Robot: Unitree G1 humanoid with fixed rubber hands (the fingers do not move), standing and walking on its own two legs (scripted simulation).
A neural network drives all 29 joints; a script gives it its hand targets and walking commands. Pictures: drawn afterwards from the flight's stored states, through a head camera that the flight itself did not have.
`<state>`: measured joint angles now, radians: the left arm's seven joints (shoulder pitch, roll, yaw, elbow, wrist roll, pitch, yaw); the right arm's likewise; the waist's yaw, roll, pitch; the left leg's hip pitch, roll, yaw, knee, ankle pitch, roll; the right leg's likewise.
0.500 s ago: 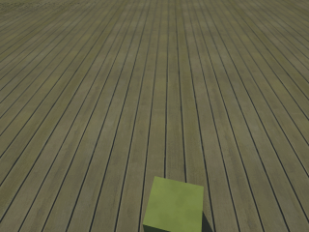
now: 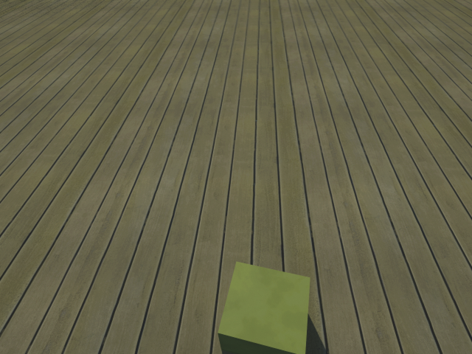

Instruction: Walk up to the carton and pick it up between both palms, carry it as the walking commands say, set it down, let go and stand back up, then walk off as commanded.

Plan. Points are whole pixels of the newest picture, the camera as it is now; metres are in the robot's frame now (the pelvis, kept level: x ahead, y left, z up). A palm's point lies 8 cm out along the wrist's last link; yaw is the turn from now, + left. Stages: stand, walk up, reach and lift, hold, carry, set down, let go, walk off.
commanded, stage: stand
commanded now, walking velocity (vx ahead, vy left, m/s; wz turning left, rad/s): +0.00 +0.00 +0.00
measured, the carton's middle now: (265, 314) +0.41 -0.07 -0.67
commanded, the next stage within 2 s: walk off in 0.10 s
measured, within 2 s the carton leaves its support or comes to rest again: neither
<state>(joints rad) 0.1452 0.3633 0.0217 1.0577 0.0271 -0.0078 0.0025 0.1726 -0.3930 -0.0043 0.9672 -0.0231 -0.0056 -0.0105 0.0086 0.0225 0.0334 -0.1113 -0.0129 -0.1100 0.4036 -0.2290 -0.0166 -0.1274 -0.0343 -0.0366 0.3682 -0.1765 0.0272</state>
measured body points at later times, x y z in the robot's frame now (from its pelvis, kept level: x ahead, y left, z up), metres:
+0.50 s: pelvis +0.02 +0.01 +0.00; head +0.00 +0.01 +0.45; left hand +0.06 +0.30 -0.14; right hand +0.09 -0.28 -0.14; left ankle +0.00 +0.13 -0.74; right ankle +0.02 -0.14 -0.74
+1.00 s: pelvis +0.23 -0.02 -0.01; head +0.26 -0.04 +0.44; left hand +0.12 +0.22 -0.14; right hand +0.38 -0.26 -0.16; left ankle +0.16 +0.12 -0.62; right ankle +0.08 -0.11 -0.74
